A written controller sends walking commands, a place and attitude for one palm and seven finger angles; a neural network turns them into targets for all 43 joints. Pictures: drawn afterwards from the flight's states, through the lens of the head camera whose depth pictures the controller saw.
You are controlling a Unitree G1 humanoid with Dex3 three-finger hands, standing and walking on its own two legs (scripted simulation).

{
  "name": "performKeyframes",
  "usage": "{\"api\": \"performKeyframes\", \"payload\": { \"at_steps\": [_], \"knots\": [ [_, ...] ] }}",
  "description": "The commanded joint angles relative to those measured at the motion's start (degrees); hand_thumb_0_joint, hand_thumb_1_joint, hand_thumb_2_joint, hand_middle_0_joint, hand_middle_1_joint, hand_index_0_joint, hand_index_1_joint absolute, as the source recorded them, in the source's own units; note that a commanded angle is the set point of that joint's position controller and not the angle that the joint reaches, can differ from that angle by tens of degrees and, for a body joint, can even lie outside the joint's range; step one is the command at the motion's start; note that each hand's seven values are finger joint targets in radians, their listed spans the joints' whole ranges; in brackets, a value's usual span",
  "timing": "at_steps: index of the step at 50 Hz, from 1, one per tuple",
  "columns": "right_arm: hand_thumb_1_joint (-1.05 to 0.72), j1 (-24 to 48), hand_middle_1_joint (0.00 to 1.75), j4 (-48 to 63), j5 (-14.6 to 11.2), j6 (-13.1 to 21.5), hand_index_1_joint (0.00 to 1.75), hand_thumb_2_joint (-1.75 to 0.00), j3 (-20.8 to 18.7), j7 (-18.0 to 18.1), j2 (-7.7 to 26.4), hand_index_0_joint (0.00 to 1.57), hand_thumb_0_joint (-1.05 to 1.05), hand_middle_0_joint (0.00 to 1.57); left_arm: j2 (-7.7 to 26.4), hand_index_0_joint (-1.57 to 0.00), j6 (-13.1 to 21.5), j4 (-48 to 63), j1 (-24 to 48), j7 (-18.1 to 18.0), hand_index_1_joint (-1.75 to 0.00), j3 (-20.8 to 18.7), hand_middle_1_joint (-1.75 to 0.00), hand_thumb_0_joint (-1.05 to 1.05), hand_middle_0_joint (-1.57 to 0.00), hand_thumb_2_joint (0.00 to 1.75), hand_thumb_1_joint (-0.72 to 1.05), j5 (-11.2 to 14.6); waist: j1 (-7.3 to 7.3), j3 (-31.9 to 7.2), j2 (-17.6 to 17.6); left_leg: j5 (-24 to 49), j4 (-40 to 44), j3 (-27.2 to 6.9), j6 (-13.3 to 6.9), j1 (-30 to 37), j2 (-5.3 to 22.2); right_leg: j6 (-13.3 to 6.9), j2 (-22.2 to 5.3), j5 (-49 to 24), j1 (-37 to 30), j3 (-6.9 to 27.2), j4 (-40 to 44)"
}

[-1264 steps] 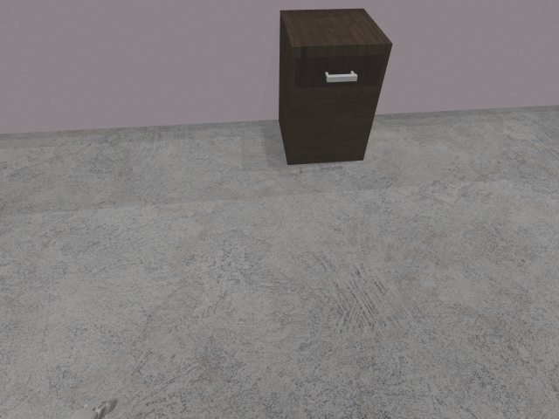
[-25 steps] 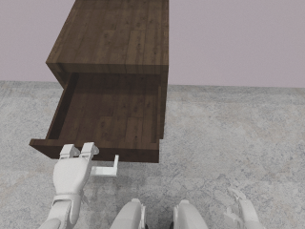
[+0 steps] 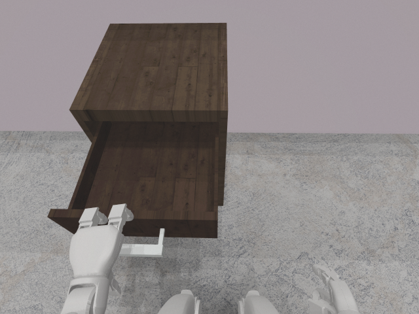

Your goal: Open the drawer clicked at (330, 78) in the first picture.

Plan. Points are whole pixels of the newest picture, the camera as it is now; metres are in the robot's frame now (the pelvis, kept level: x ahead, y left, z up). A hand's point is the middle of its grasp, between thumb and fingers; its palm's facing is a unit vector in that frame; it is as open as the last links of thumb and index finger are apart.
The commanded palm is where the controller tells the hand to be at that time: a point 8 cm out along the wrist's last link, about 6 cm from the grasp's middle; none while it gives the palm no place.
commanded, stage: lift the hand off the handle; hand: left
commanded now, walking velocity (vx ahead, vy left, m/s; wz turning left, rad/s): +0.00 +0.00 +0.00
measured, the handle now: (136, 241) +0.29 +0.20 -0.15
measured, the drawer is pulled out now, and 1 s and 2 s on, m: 0.29 0.29 0.29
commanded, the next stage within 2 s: draw the hand back to the body in 0.64 s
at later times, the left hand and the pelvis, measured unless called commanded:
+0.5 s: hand (107, 243) +0.25 +0.22 -0.02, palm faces -0.04 -0.10 -0.99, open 13.8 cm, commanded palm +0.23 +0.21 +0.04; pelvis +0.01 +0.00 +0.02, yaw +0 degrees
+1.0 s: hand (83, 240) +0.24 +0.23 +0.04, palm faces +0.05 -0.08 -1.00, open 13.8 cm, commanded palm +0.21 +0.23 +0.09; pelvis +0.02 +0.00 +0.04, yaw +0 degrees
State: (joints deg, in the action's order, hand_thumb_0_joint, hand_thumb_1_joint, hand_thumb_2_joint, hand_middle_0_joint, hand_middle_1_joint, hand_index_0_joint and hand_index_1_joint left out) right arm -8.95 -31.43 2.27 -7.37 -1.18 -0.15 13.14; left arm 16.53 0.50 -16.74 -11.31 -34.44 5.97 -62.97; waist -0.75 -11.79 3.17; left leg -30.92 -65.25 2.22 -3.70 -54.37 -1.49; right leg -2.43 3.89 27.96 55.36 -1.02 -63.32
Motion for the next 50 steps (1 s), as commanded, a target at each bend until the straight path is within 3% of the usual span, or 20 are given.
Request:
{"api": "performKeyframes", "payload": {
  "at_steps": [1,2,6,7,9,10,13,15,16,19,21,24,25,28,29,32,40,47,49,50],
  "knots": [
    [-0.90,2.3,0.30,8.2,-0.1,2.1,0.30,-0.90,-2.3,0.2,7.2,0.20,0.00,0.20,8.4,-0.30,0.3,9.1,2.6,-2.0,-1.20,-4.9,-1.20,0.00,-0.30,0.30,-0.50,-0.4,0.22,-13.5,-3.2,17.3,9.8,-3.6,1.4,12.9,0.7,-1.3,-0.6,-15.5,-10.6,1.8,9.7],
    [-0.90,2.3,0.30,8.2,-0.3,2.1,0.30,-0.90,-2.4,0.3,7.0,0.20,0.00,0.20,7.4,-0.30,0.2,8.9,2.5,-1.8,-1.20,-4.1,-1.20,0.00,-0.30,0.30,-0.50,-0.4,0.31,-11.9,-2.6,16.1,10.3,-3.8,1.4,13.1,0.6,-1.4,-0.5,-14.4,-10.6,1.7,10.2],
    [-0.90,2.2,0.30,8.5,0.0,2.3,0.30,-0.90,-2.3,0.4,7.2,0.20,0.00,0.20,9.6,-0.30,0.8,11.4,6.5,-2.1,-1.20,-5.3,-1.20,0.00,-0.30,0.30,-0.50,-1.0,0.15,-13.4,-0.5,15.7,10.8,-3.8,1.3,14.5,0.5,-1.4,-0.7,-12.7,-10.3,1.8,10.5],
    [-0.90,2.2,0.30,8.3,-0.2,2.4,0.30,-0.90,-2.7,0.5,6.9,0.20,0.00,0.20,7.9,-0.30,0.9,11.3,6.3,-1.9,-1.20,-4.0,-1.20,0.00,-0.30,0.30,-0.50,-0.8,0.54,-12.7,0.0,15.6,11.0,-3.6,1.2,15.5,0.5,-1.4,-0.7,-12.7,-10.6,1.6,11.0],
    [-0.90,2.0,0.30,8.2,-0.1,2.6,0.30,-0.90,-2.8,0.5,7.0,0.20,0.00,0.20,8.6,-0.30,1.2,12.2,6.7,-1.8,-1.20,-4.5,-1.20,0.00,-0.30,0.30,-0.50,-0.6,0.27,-13.6,0.4,16.4,11.2,-3.6,1.3,16.5,0.5,-1.5,-0.7,-13.4,-11.0,1.8,11.2],
    [-0.90,1.9,0.30,8.6,0.0,2.6,0.30,-0.90,-2.6,0.4,6.9,0.20,0.00,0.20,8.2,-0.30,1.2,12.6,6.1,-1.7,-1.20,-4.0,-1.20,0.00,-0.30,0.30,-0.50,-0.5,0.38,-15.0,-0.6,17.2,11.1,-3.5,1.2,16.6,0.4,-1.2,-0.9,-14.2,-11.6,1.8,11.2],
    [-0.90,1.7,0.30,8.6,-0.2,2.5,0.30,-0.90,-2.6,0.2,6.9,0.20,0.00,0.20,7.6,-0.30,0.6,12.7,4.9,-1.2,-1.20,-3.3,-1.20,0.00,-0.30,0.30,-0.50,-0.1,0.16,-14.6,-0.3,18.9,12.2,-3.6,1.5,18.1,0.5,-1.3,-0.6,-15.7,-12.6,1.8,11.8],
    [-0.90,1.8,0.30,8.7,-0.5,2.3,0.30,-0.90,-2.5,0.0,6.9,0.20,0.00,0.20,6.8,-0.30,-0.3,11.9,4.0,-0.6,-1.20,-2.4,-1.20,0.00,-0.30,0.30,-0.50,0.4,0.45,-13.6,-2.2,18.4,12.9,-3.6,1.3,17.7,0.6,-1.1,-0.7,-15.6,-13.8,1.5,12.7],
    [-0.90,1.6,0.30,9.0,-0.7,2.3,0.30,-0.90,-2.5,0.1,7.2,0.20,0.00,0.20,8.3,-0.30,-0.7,11.2,2.8,-0.5,-1.20,-4.4,-1.20,0.00,-0.30,0.30,-0.50,0.7,-0.22,-13.6,-2.9,18.7,13.3,-3.4,1.3,17.2,0.5,-1.2,-0.6,-16.6,-15.3,2.1,13.1],
    [-0.90,1.8,0.30,9.0,-1.1,2.1,0.30,-0.90,-2.5,0.2,7.1,0.20,0.00,0.20,7.9,-0.30,-1.4,10.6,4.1,0.3,-1.20,-3.4,-1.20,0.00,-0.30,0.30,-0.50,0.6,0.18,-10.1,-2.7,16.8,14.6,-3.2,1.3,17.1,0.4,-1.2,-0.7,-15.7,-15.9,2.2,14.4],
    [-0.90,1.7,0.30,9.3,-1.0,2.0,0.30,-0.90,-2.2,0.2,7.3,0.20,0.00,0.20,9.4,-0.30,-1.6,11.1,5.2,0.5,-1.20,-4.4,-1.20,0.00,-0.30,0.30,-0.50,0.4,-0.18,-11.4,-2.9,17.3,15.2,-3.2,1.2,17.6,0.4,-1.1,-0.7,-15.9,-16.8,2.6,14.8],
    [-0.90,1.5,0.30,9.9,-1.3,2.3,0.30,-0.90,-2.4,0.1,6.9,0.20,0.00,0.20,8.4,-0.30,-1.0,13.4,1.9,0.9,-1.20,-3.8,-1.20,0.00,-0.30,0.30,-0.50,1.0,-0.67,-11.5,-1.3,19.8,16.1,-3.2,1.3,20.4,0.3,-1.5,-0.7,-18.3,-18.5,2.6,15.3],
    [-0.90,1.6,0.30,10.0,-1.0,2.3,0.30,-0.90,-2.3,-0.1,6.9,0.20,0.00,0.20,7.9,-0.30,-0.8,15.0,2.6,1.0,-1.20,-3.0,-1.20,0.00,-0.30,0.30,-0.50,1.0,-0.49,-13.4,-1.3,20.9,16.1,-3.0,1.3,21.3,0.4,-1.3,-0.8,-19.0,-18.6,2.5,15.2],
    [-0.90,1.3,0.30,9.8,-1.0,2.4,0.30,-0.90,-2.1,-0.3,6.9,0.20,0.00,0.20,7.8,-0.30,-0.8,13.4,0.8,1.2,-1.20,-3.4,-1.20,0.00,-0.30,0.30,-0.50,1.1,-0.15,-10.4,-2.5,20.1,16.5,-3.1,1.2,20.5,0.4,-1.2,-0.8,-18.8,-18.4,2.5,16.0],
    [-0.90,1.4,0.30,9.5,-1.1,2.5,0.30,-0.90,-2.3,-0.2,7.0,0.20,0.00,0.20,7.6,-0.30,-0.7,11.6,0.3,1.2,-1.20,-3.6,-1.20,0.00,-0.30,0.30,-0.50,0.9,0.06,-7.5,-3.2,19.3,16.4,-3.2,1.3,19.6,0.5,-1.4,-0.7,-18.6,-17.6,2.7,16.2],
    [-0.90,1.3,0.30,8.9,-1.0,2.5,0.30,-0.90,-2.4,-0.3,7.2,0.20,0.00,0.20,8.2,-0.30,-0.3,9.7,2.0,1.1,-1.20,-4.5,-1.20,0.00,-0.30,0.30,-0.50,0.4,0.09,-7.3,-4.9,17.3,16.0,-2.9,1.0,17.5,0.2,-1.3,-0.9,-18.6,-18.3,3.3,16.2],
    [-0.90,1.9,0.30,10.7,-0.5,2.7,0.30,-0.90,-2.6,-0.2,6.8,0.20,0.00,0.20,12.6,-0.30,1.9,21.7,0.3,0.0,-1.20,-8.1,-1.20,0.00,-0.30,0.30,-0.50,0.7,-1.92,-16.7,2.5,23.8,16.1,-2.6,1.3,24.3,-0.3,-1.8,-0.9,-23.5,-21.8,4.9,15.5],
    [-0.90,3.3,0.30,10.7,-1.9,2.6,0.30,-0.90,-2.1,-0.6,6.9,0.20,0.00,0.20,9.3,-0.30,-2.1,20.3,-6.9,2.6,-1.20,-6.0,-1.20,0.00,-0.30,0.30,-0.50,4.0,-0.74,-7.1,-3.7,21.6,20.0,-3.4,1.1,23.5,0.5,-1.2,-0.9,-22.6,-24.0,3.8,19.3],
    [-0.90,3.9,0.30,11.3,-2.4,2.7,0.30,-0.90,-1.9,-0.6,6.9,0.20,0.00,0.20,9.5,-0.30,-3.2,20.6,-7.6,4.6,-1.20,-5.5,-1.20,0.00,-0.30,0.30,-0.50,4.8,-0.91,-4.8,-5.7,19.2,21.5,-3.4,1.0,23.3,0.6,-0.8,-1.3,-20.6,-25.2,3.9,21.0],
    [-0.90,4.1,0.30,11.4,-2.4,2.7,0.30,-0.90,-1.6,-0.6,7.1,0.20,0.00,0.20,10.8,-0.30,-3.5,21.7,-6.1,5.6,-1.20,-5.9,-1.20,0.00,-0.30,0.30,-0.50,4.8,-1.01,-5.7,-6.3,18.4,22.2,-3.3,0.8,23.5,0.5,-0.4,-1.6,-19.5,-26.0,3.9,21.7]
  ]
}}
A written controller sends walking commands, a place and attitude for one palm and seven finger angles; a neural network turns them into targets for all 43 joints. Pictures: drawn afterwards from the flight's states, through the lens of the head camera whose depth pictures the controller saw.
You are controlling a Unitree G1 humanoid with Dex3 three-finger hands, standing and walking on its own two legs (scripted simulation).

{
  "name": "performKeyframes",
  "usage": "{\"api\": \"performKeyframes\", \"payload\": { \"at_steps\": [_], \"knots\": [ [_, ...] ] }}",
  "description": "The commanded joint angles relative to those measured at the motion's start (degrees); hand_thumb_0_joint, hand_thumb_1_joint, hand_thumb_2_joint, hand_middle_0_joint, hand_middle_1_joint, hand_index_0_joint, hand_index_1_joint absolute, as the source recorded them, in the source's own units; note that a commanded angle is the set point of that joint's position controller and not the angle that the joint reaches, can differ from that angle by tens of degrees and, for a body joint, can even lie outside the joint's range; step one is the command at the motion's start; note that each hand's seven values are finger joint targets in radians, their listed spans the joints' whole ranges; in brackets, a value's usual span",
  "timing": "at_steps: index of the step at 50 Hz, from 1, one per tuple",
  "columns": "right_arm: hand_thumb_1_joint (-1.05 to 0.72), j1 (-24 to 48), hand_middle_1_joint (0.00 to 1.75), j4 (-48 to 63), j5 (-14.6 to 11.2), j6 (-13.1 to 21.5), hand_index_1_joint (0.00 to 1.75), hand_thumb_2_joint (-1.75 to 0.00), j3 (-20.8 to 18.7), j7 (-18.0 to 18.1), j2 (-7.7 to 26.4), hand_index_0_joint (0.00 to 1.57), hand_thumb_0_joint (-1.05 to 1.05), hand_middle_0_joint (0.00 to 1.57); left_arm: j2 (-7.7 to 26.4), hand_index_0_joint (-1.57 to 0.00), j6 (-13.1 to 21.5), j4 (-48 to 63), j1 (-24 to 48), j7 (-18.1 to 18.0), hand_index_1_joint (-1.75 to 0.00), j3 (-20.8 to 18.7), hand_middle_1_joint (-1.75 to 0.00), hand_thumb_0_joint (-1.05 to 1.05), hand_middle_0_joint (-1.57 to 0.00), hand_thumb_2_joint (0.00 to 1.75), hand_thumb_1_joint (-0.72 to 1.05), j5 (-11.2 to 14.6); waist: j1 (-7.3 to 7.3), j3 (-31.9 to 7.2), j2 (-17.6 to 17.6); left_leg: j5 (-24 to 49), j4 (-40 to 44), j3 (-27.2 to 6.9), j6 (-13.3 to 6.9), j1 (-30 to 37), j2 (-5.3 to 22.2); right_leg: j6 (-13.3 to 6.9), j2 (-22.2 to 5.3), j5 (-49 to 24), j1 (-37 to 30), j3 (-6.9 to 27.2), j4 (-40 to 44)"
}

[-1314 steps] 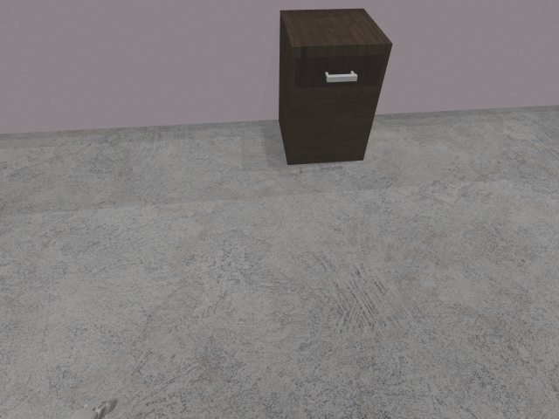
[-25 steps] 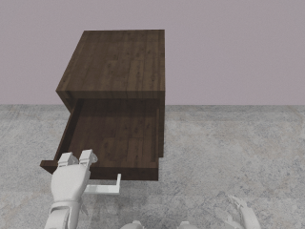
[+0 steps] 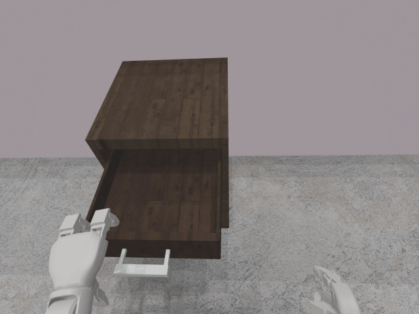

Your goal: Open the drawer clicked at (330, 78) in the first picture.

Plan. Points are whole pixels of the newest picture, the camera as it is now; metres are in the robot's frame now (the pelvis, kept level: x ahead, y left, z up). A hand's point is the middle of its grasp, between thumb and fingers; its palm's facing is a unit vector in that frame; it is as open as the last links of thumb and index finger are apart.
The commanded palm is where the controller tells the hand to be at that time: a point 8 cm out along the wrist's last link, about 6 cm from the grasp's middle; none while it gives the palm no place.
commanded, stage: draw the hand back to the body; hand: left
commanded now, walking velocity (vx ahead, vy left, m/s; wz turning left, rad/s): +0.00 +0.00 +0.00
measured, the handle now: (144, 261) +0.27 +0.21 -0.19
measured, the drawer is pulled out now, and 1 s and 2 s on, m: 0.29 0.29 0.29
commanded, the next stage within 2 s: step back with the hand held close in 1.34 s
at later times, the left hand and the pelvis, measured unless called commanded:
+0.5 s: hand (80, 256) +0.20 +0.22 +0.09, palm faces +0.29 -0.81 -0.50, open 13.6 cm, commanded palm +0.16 +0.26 +0.14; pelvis +0.01 +0.00 +0.03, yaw +3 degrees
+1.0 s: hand (26, 233) +0.19 +0.23 +0.20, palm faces +0.40 -0.81 -0.42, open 9.8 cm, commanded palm +0.13 +0.27 +0.22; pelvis +0.02 -0.01 +0.05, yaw +4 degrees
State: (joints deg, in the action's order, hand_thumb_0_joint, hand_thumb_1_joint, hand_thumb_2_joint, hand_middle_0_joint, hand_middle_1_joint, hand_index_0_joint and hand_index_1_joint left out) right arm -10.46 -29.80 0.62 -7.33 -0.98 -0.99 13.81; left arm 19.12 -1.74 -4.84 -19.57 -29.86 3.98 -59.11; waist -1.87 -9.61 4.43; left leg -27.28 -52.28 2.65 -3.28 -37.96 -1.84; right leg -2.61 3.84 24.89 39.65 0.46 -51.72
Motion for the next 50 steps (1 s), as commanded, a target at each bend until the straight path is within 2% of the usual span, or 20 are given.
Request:
{"api": "performKeyframes", "payload": {
  "at_steps": [1,6,9,11,12,17,18,19,20,21,22,25,26,29,31,35,37,40,47,50],
  "knots": [
    [-0.90,6.0,0.30,10.1,-0.9,2.7,0.30,-0.90,-1.6,0.6,6.5,0.20,0.00,0.20,9.9,-0.30,-1.3,10.9,2.9,2.0,-1.20,-4.9,-1.20,0.00,-0.30,0.30,-0.50,1.4,-0.30,-7.5,-6.0,14.8,9.9,-3.5,0.3,7.6,0.6,-0.4,-1.7,-16.4,-11.5,3.2,10.9],
    [-0.90,5.9,0.30,10.9,-0.3,3.7,0.30,-0.90,-1.1,0.9,5.6,0.20,0.00,0.20,13.1,-0.30,2.1,19.9,0.5,4.8,-1.20,-7.1,-1.20,0.00,-0.30,0.30,-0.50,1.8,-1.67,-9.3,-1.0,18.4,11.6,-3.7,0.4,13.9,0.8,-0.9,-2.1,-17.1,-13.4,3.7,12.6],
    [-0.90,6.4,0.30,10.5,-0.2,4.0,0.30,-0.90,-1.2,0.6,5.1,0.20,0.00,0.20,12.1,-0.30,4.2,21.1,-1.5,5.3,-1.20,-7.2,-1.20,0.00,-0.30,0.30,-0.50,1.9,-1.33,-4.0,-0.4,18.2,12.6,-4.2,0.6,15.1,1.2,-1.3,-1.8,-15.8,-11.1,3.3,13.4],
    [-0.90,6.6,0.30,10.9,0.0,3.8,0.30,-0.90,-0.9,0.2,5.3,0.20,0.00,0.20,13.8,-0.30,4.2,21.0,-3.4,5.3,-1.20,-9.7,-1.20,0.00,-0.30,0.30,-0.50,1.8,-2.21,-4.2,-1.0,18.6,13.0,-4.3,0.9,14.7,1.1,-1.4,-1.8,-15.9,-11.9,3.3,13.8],
    [-0.90,6.9,0.30,10.7,-0.3,3.7,0.30,-0.90,-1.1,0.2,5.1,0.20,0.00,0.20,12.9,-0.30,4.1,21.3,-3.6,5.5,-1.20,-9.3,-1.20,0.00,-0.30,0.30,-0.50,2.2,-1.81,-2.1,-1.6,17.5,13.6,-4.4,0.9,14.5,1.1,-1.3,-1.8,-15.7,-12.3,3.3,13.9],
    [-0.90,7.7,0.30,11.2,-0.8,3.6,0.30,-0.90,-1.5,0.2,5.3,0.20,0.00,0.20,13.6,-0.30,3.0,24.4,-4.0,7.4,-1.20,-10.7,-1.20,0.00,-0.30,0.30,-0.50,4.3,-2.05,-3.2,-2.9,17.5,15.1,-4.3,0.7,16.1,1.2,-0.8,-2.1,-16.5,-15.1,3.7,15.5],
    [-0.90,1.5,0.30,12.8,-3.9,6.4,0.30,-0.90,-0.4,1.6,1.9,0.20,0.00,0.20,-6.7,-0.30,2.2,20.9,-4.7,12.7,-1.18,-4.5,-1.18,0.00,-0.30,0.32,-0.47,46.0,3.06,-2.2,-5.6,18.0,16.9,-6.2,-0.3,25.4,3.6,0.3,-2.8,-15.4,-22.2,-1.5,16.4],
    [-0.90,3.0,0.30,12.8,-4.2,9.4,0.30,-0.90,-0.3,2.7,3.0,0.20,0.00,0.20,-0.4,-0.29,3.6,27.2,-2.8,15.0,-1.15,-7.3,-1.15,0.00,-0.29,0.33,-0.43,50.3,1.79,-3.6,-4.3,19.3,17.9,-6.7,-0.2,27.9,4.3,0.9,-3.2,-13.6,-22.2,-0.6,17.1],
    [-0.90,2.6,0.30,12.0,-3.9,10.7,0.30,-0.90,0.1,3.4,3.3,0.20,0.00,0.20,2.9,-0.29,4.5,28.2,-2.6,15.6,-1.13,-10.4,-1.13,0.00,-0.29,0.34,-0.40,50.5,1.08,-4.1,-1.0,20.7,18.7,-6.8,0.0,29.6,3.9,0.8,-3.2,-13.3,-22.3,-0.6,17.7],
    [-0.90,2.7,0.30,11.9,-3.4,10.9,0.30,-0.90,0.8,4.8,4.3,0.20,0.00,0.20,5.6,-0.29,5.2,29.3,-6.2,16.4,-1.11,-13.3,-1.11,0.00,-0.29,0.36,-0.36,54.3,0.26,-3.6,-5.4,22.1,19.9,-6.7,0.1,28.3,3.7,0.9,-3.5,-15.6,-24.2,-1.2,18.9],
    [-0.90,3.6,0.30,12.1,-3.3,11.9,0.30,-0.90,1.3,5.8,3.8,0.20,0.00,0.20,4.4,-0.29,5.9,34.3,-5.4,17.4,-1.09,-11.4,-1.09,0.00,-0.29,0.37,-0.32,56.6,0.82,-1.9,-4.3,24.6,20.8,-6.3,0.5,28.2,3.7,1.1,-4.4,-18.4,-25.4,-1.4,19.5],
    [-0.90,3.7,0.30,9.9,-2.6,14.3,0.30,-0.90,2.2,6.8,4.3,0.20,0.00,0.20,6.8,-0.28,6.9,35.7,-4.1,18.6,-1.02,-14.5,-1.02,0.00,-0.28,0.42,-0.22,59.2,0.38,4.7,-3.0,23.8,23.9,-6.1,1.3,26.6,3.2,0.9,-5.2,-19.2,-25.7,-2.0,23.2],
    [-0.90,4.2,0.30,9.1,-2.5,14.8,0.30,-0.90,2.4,7.0,4.4,0.20,0.00,0.20,9.0,-0.28,7.0,36.0,-2.8,18.9,-1.00,-16.9,-1.00,0.00,-0.28,0.43,-0.18,59.6,0.23,7.8,0.3,23.1,24.5,-5.9,1.5,26.1,2.9,0.6,-5.3,-18.9,-25.4,-1.7,25.0],
    [-0.90,4.2,0.30,7.9,-2.5,15.8,0.30,-0.90,2.5,6.8,3.4,0.20,0.00,0.20,7.2,-0.27,7.4,36.8,-5.8,20.0,-0.93,-17.6,-0.93,0.00,-0.27,0.48,-0.08,61.3,0.38,9.9,0.8,24.1,26.4,-6.4,2.2,26.6,3.3,0.5,-5.3,-19.4,-27.2,-2.1,26.4],
    [-0.90,4.2,0.30,6.9,-2.3,16.1,0.30,-0.90,2.3,6.4,3.5,0.20,0.00,0.20,8.2,-0.26,7.9,36.5,-7.6,20.7,-0.88,-20.1,-0.88,0.00,-0.26,0.51,-0.01,61.7,-0.24,8.6,2.0,25.0,26.8,-5.8,2.3,27.5,2.9,0.3,-5.1,-20.8,-29.2,-1.9,27.7],
    [-0.90,5.0,0.30,6.4,-2.1,16.3,0.30,-0.90,1.4,5.8,3.4,0.20,0.00,0.20,6.9,-0.25,8.6,38.2,-12.0,21.8,-0.80,-20.6,-0.80,0.00,-0.25,0.57,0.13,62.9,-0.51,4.4,-2.2,26.9,27.7,-5.2,2.0,29.5,3.1,0.8,-5.1,-23.1,-32.5,-1.9,28.1],
    [-0.90,5.6,0.30,6.1,-2.3,16.0,0.30,-0.90,0.9,5.7,3.5,0.20,0.00,0.20,5.5,-0.25,8.6,38.0,-13.4,22.2,-0.75,-20.0,-0.75,0.00,-0.25,0.60,0.20,63.4,-0.02,5.3,-3.2,27.0,28.0,-5.1,1.9,29.5,3.2,1.0,-5.0,-23.8,-33.0,-1.6,28.5],
    [-0.90,5.7,0.30,5.6,-2.1,16.3,0.30,-0.90,0.5,5.8,4.1,0.20,0.00,0.20,8.3,-0.24,9.6,41.7,-11.3,22.0,-0.68,-22.7,-0.68,0.00,-0.24,0.64,0.31,63.0,-0.32,2.3,-2.6,28.6,27.9,-4.5,1.5,31.6,2.9,1.2,-5.1,-26.0,-33.8,-1.1,29.4],
    [-0.90,7.0,0.30,5.0,-2.3,16.8,0.30,-0.90,0.5,6.2,3.4,0.20,0.00,0.20,9.8,-0.22,10.3,45.1,-9.8,21.4,-0.52,-25.2,-0.52,0.00,-0.22,0.75,0.55,63.2,-0.19,5.2,-1.0,28.3,29.0,-4.6,1.6,32.7,2.7,1.2,-5.1,-25.6,-33.5,-0.8,31.3],
    [-0.90,7.0,0.30,4.5,-2.2,16.7,0.30,-0.90,0.4,6.1,3.6,0.20,0.00,0.20,11.4,-0.22,10.8,45.8,-9.9,21.4,-0.46,-27.9,-0.46,0.00,-0.22,0.80,0.65,63.2,-0.99,3.9,-0.6,29.4,29.3,-4.3,1.6,33.7,2.6,1.3,-5.0,-26.7,-34.1,-0.9,32.0]
  ]
}}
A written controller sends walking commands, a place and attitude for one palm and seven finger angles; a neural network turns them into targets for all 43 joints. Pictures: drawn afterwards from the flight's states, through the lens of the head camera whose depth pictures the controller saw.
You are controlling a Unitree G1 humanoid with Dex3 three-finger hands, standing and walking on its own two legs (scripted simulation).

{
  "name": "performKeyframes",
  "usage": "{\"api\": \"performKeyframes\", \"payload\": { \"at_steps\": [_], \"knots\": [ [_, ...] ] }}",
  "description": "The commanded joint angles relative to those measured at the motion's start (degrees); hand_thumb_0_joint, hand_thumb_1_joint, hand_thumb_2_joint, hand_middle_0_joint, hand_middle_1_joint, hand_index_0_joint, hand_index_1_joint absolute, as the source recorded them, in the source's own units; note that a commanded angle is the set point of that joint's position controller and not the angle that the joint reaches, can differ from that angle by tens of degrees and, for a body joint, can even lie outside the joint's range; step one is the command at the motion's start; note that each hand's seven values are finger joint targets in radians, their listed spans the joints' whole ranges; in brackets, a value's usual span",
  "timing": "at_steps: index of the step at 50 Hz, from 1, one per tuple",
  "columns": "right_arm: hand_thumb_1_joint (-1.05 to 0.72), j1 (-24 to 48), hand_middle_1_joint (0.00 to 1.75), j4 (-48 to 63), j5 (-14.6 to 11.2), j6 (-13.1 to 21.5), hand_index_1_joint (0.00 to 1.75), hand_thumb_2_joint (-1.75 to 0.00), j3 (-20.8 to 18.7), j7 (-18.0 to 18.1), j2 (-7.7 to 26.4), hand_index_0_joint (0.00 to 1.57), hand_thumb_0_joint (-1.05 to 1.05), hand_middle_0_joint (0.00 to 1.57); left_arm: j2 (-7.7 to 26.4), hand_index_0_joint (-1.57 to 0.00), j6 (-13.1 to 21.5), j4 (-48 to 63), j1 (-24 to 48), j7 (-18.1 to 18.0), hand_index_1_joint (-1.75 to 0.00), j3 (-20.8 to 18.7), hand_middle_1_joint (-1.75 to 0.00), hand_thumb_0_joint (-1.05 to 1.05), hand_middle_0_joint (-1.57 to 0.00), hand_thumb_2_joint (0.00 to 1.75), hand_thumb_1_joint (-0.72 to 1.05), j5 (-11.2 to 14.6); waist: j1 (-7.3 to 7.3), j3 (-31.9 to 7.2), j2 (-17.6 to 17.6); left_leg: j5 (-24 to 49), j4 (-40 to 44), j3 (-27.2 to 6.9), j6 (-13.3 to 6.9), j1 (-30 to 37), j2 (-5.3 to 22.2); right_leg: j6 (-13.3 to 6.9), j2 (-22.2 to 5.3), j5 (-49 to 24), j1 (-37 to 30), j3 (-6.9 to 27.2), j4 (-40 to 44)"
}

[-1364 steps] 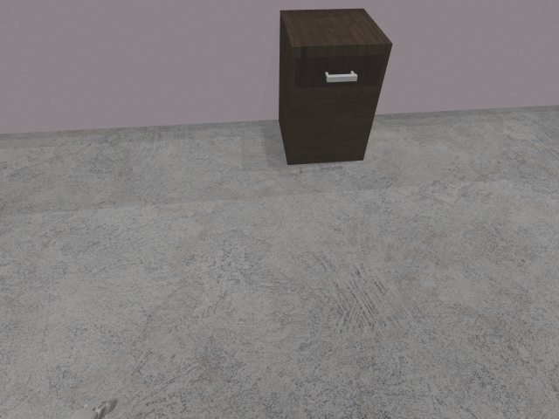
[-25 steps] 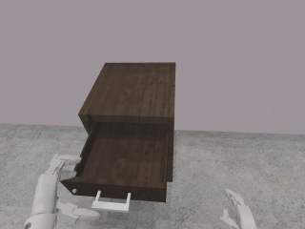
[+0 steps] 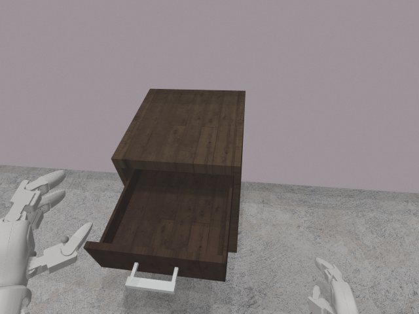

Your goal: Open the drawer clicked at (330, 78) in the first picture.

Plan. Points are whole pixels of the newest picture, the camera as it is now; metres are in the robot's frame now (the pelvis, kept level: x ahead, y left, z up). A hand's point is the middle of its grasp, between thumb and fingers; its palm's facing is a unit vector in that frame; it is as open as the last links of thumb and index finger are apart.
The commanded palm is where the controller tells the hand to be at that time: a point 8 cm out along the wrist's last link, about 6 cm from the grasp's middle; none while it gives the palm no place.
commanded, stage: draw the hand back to the body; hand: left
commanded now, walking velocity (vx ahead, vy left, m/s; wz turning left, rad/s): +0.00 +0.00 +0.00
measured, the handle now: (153, 276) +0.26 +0.21 -0.24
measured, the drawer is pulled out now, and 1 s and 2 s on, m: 0.29 0.29 0.29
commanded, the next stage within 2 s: step back with the hand held close in 0.34 s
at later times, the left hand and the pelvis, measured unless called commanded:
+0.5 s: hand (57, 235) +0.18 +0.23 +0.17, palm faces +0.38 -0.81 -0.44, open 7.4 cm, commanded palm +0.12 +0.27 +0.17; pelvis -0.01 -0.01 +0.00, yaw +0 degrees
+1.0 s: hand (28, 260) +0.15 +0.26 +0.16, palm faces +0.32 -0.79 -0.52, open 7.4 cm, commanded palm +0.08 +0.30 +0.17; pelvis -0.05 +0.02 -0.01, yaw +0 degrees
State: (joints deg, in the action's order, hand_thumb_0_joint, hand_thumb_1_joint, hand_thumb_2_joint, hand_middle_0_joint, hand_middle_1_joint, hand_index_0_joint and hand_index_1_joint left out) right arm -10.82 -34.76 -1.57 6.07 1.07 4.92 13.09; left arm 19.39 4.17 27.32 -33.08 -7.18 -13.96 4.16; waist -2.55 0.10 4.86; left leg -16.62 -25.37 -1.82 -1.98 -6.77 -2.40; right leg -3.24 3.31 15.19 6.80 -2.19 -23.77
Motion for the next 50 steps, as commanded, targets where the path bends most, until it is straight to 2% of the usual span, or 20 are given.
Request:
{"api": "performKeyframes", "payload": {
  "at_steps": [1,4,7,9,11,15,17,20,22,23,24,25,26,29,35,37,41,42,46,50],
  "knots": [
    [-0.90,7.8,0.30,9.2,-0.1,3.4,0.30,-0.90,-1.6,0.1,4.4,0.20,0.00,0.20,11.3,-0.22,4.9,13.9,3.8,-1.2,-0.43,-10.4,-0.43,0.00,-0.22,0.81,0.69,0.2,-0.27,-4.5,-0.2,19.2,2.3,0.2,0.4,2.1,3.2,1.7,-4.2,-17.9,-1.0,2.1,4.4],
    [-0.90,8.0,0.30,9.0,-0.2,2.4,0.30,-0.90,-1.9,-0.1,3.8,0.20,0.00,0.20,7.3,-0.21,4.5,8.4,0.9,-0.6,-0.37,-8.3,-0.37,0.00,-0.21,0.86,0.80,0.7,0.13,-1.4,-5.3,16.9,2.9,0.1,0.2,0.6,3.7,2.1,-4.3,-15.8,-0.4,1.7,3.8],
    [-0.90,8.2,0.30,8.9,-0.4,1.8,0.30,-0.90,-2.0,-0.5,4.3,0.20,0.00,0.20,6.4,-0.20,4.5,7.5,1.7,0.1,-0.30,-7.1,-0.30,0.00,-0.20,0.90,0.90,0.6,0.45,-0.2,-2.9,15.8,3.2,0.3,0.1,0.5,3.6,2.1,-4.4,-14.7,0.5,2.0,4.6],
    [-0.90,8.4,0.30,9.5,-0.2,1.6,0.30,-0.90,-2.2,-0.4,4.3,0.20,0.00,0.20,7.5,-0.20,4.8,9.2,2.6,0.1,-0.30,-7.6,-0.30,0.00,-0.20,0.90,0.90,0.6,0.25,-2.4,-3.5,15.2,3.3,0.2,-0.1,0.9,3.6,2.2,-4.5,-13.8,-0.6,2.2,4.4],
    [-0.90,8.7,0.30,9.5,0.1,1.9,0.30,-0.90,-2.0,-0.2,4.8,0.20,0.00,0.20,10.1,-0.20,5.1,11.4,4.4,-0.2,-0.30,-9.5,-0.30,0.00,-0.20,0.90,0.90,0.4,-0.18,-3.5,-1.2,14.9,3.3,0.4,-0.1,1.7,3.2,2.1,-4.3,-13.4,-0.5,2.7,5.7],
    [-0.90,8.7,0.30,9.8,0.0,2.6,0.30,-0.90,-1.8,0.1,4.4,0.20,0.00,0.20,11.0,-0.20,5.2,14.1,4.0,-0.9,-0.30,-9.9,-0.30,0.00,-0.20,0.90,0.90,0.3,-0.42,-6.6,-1.3,15.6,2.9,0.6,-0.2,2.6,3.2,2.3,-4.7,-14.4,-1.8,3.1,5.4],
    [-0.90,8.8,0.30,9.5,0.0,3.0,0.30,-0.90,-1.6,0.2,4.0,0.20,0.00,0.20,10.0,-0.20,5.0,14.2,4.4,-1.1,-0.30,-8.9,-0.30,0.00,-0.20,0.90,0.90,0.2,0.13,-4.1,1.3,14.9,3.3,0.2,0.2,2.3,3.3,2.0,-4.6,-13.4,-0.9,3.0,5.6],
    [-0.90,8.5,0.30,8.7,0.2,3.0,0.30,-0.90,-1.7,0.1,4.4,0.20,0.00,0.20,10.3,-0.20,5.0,12.0,3.9,-1.2,-0.30,-9.7,-0.30,0.00,-0.20,0.90,0.90,0.1,-0.31,-3.7,-1.4,15.5,3.6,0.1,0.1,2.2,3.1,2.0,-4.4,-13.4,-0.8,2.4,6.0],
    [-0.90,8.8,0.30,8.8,0.0,2.9,0.30,-0.90,-2.0,0.1,4.0,0.20,0.00,0.20,8.6,-0.20,4.9,10.6,3.1,-0.9,-0.30,-8.6,-0.30,0.00,-0.20,0.90,0.90,0.4,0.13,-2.1,-2.6,14.7,3.9,0.0,0.1,1.8,3.3,2.1,-4.2,-12.5,-0.6,2.4,6.1],
    [-0.90,6.6,0.30,11.1,0.1,1.7,0.30,-0.90,-2.8,0.1,6.2,0.20,0.00,0.20,18.5,-0.20,8.1,17.3,11.3,-1.9,-0.30,-18.8,-0.30,0.00,-0.20,0.90,0.90,-0.4,1.51,4.0,-3.2,10.5,2.5,-3.8,-0.7,-3.3,3.9,1.7,-7.1,-14.0,5.0,9.5,9.2],
    [-0.90,6.6,0.30,8.7,1.0,0.9,0.30,-0.90,-3.1,-0.2,5.5,0.20,0.00,0.20,12.9,-0.20,8.6,9.2,4.6,-1.3,-0.30,-15.7,-0.30,0.00,-0.20,0.90,0.90,-0.9,1.99,2.9,-8.5,9.4,0.9,-4.4,-0.9,-3.3,3.7,1.6,-8.1,-13.2,4.7,9.3,9.6],
    [-0.90,7.5,0.30,9.2,0.5,0.3,0.30,-0.90,-3.6,-0.6,5.3,0.20,0.00,0.20,10.0,-0.20,8.2,6.9,1.2,-0.9,-0.30,-13.0,-0.30,0.00,-0.20,0.90,0.90,-1.1,2.07,2.3,-9.8,9.3,-0.4,-3.7,-0.8,-2.4,3.8,2.0,-9.4,-14.2,5.7,10.4,9.9],
    [-0.90,7.8,0.30,10.0,0.8,-0.1,0.30,-0.90,-3.8,-0.8,5.4,0.20,0.00,0.20,9.5,-0.20,8.5,7.8,0.7,-0.7,-0.30,-12.5,-0.30,0.00,-0.20,0.90,0.90,-1.3,2.19,1.9,-8.1,9.6,-0.5,-3.4,-0.6,-2.4,3.5,2.0,-9.5,-15.3,6.2,10.3,9.9],
    [-0.90,7.5,0.30,10.0,0.3,-1.8,0.30,-0.90,-4.3,-1.8,5.8,0.20,0.00,0.20,7.4,-0.20,9.1,8.3,-4.6,-0.3,-0.30,-10.5,-0.30,0.00,-0.20,0.90,0.90,-1.0,2.30,-4.9,-5.7,12.4,-0.8,-2.3,-1.0,-3.2,4.2,3.0,-10.1,-17.5,2.4,8.3,6.9],
    [-0.90,7.6,0.30,12.3,0.1,-2.2,0.30,-0.90,-4.6,-0.9,6.2,0.20,0.00,0.20,12.6,-0.20,10.0,19.4,-5.5,-2.0,-0.30,-13.5,-0.30,0.00,-0.20,0.90,0.90,-1.2,2.65,-12.3,-3.3,23.9,0.5,-4.0,-0.8,-5.1,6.4,2.9,-8.1,-23.8,-2.4,5.0,0.8],
    [-0.90,7.3,0.30,12.7,0.4,-2.3,0.30,-0.90,-4.4,-0.1,6.1,0.20,0.00,0.20,13.9,-0.20,10.0,22.2,-5.9,-2.8,-0.30,-14.4,-0.30,0.00,-0.20,0.90,0.90,-1.2,2.81,-13.6,0.0,28.4,0.5,-5.0,-0.7,-6.0,7.3,2.8,-7.3,-25.3,-3.5,4.3,-1.2],
    [-0.90,7.3,0.30,12.6,0.6,-2.5,0.30,-0.90,-4.7,0.1,6.0,0.20,0.00,0.20,14.5,-0.20,9.3,21.3,-8.6,-3.3,-0.30,-16.0,-0.30,0.00,-0.20,0.90,0.90,-0.9,2.71,-12.7,1.8,32.5,0.9,-6.4,-0.3,-8.2,8.8,2.4,-5.9,-21.7,-2.1,3.0,-4.0],
    [-0.90,7.0,0.30,12.7,0.6,-2.5,0.30,-0.90,-4.6,0.0,5.6,0.20,0.00,0.20,13.3,-0.20,9.1,20.5,-9.3,-3.2,-0.30,-15.0,-0.30,0.00,-0.20,0.90,0.90,-0.7,2.81,-11.7,1.3,32.0,1.2,-7.1,-0.2,-9.1,9.3,2.3,-5.8,-18.6,-1.3,2.8,-4.5],
    [-0.90,7.1,0.30,11.6,1.6,-1.9,0.30,-0.90,-5.1,0.1,5.8,0.20,0.00,0.20,11.8,-0.20,8.7,17.2,-10.8,-3.4,-0.30,-15.0,-0.30,0.00,-0.20,0.90,0.90,-0.7,2.89,-8.7,1.0,26.5,4.1,-8.9,-1.1,-13.9,11.7,2.3,-4.5,-7.4,1.5,2.8,-7.1],
    [-0.90,5.9,0.30,11.2,2.6,-0.9,0.30,-0.90,-4.8,0.4,6.1,0.20,0.00,0.20,9.7,-0.20,8.4,17.1,-9.4,-4.0,-0.30,-13.1,-0.30,0.00,-0.20,0.90,0.90,-1.3,3.43,-7.3,1.2,15.5,5.0,-10.6,-2.6,-21.3,13.0,2.3,-4.2,-0.6,0.5,3.9,-9.5]
  ]
}}
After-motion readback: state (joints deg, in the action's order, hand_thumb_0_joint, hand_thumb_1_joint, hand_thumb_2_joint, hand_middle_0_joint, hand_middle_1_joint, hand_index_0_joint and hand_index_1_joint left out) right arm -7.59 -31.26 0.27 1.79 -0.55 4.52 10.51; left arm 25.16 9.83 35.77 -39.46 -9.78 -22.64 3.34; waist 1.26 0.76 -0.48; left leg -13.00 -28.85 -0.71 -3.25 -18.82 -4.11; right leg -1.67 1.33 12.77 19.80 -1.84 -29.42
